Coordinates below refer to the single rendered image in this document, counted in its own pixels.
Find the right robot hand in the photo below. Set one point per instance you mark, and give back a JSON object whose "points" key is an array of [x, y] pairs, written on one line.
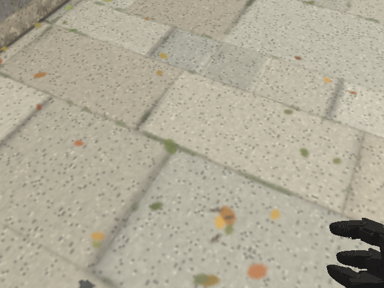
{"points": [[370, 232]]}

